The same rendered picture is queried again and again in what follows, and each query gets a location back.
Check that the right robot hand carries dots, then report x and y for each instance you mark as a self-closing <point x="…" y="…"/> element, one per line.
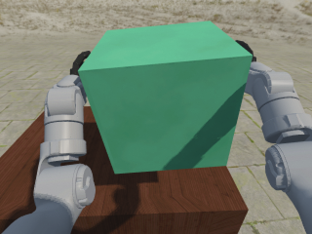
<point x="246" y="46"/>

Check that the robot left upper arm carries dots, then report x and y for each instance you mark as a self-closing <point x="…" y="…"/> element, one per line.
<point x="61" y="193"/>

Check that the robot left forearm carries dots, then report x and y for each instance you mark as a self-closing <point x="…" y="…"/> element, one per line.
<point x="63" y="121"/>

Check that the robot right forearm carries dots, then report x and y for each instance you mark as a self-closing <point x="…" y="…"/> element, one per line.
<point x="283" y="117"/>

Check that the robot right upper arm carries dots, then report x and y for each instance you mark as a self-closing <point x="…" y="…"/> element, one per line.
<point x="289" y="168"/>

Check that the left robot hand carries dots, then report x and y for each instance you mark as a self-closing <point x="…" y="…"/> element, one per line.
<point x="78" y="63"/>

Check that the pedestal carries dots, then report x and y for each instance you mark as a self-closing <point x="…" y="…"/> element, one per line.
<point x="183" y="201"/>

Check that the carton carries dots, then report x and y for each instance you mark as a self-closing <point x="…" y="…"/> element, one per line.
<point x="166" y="97"/>

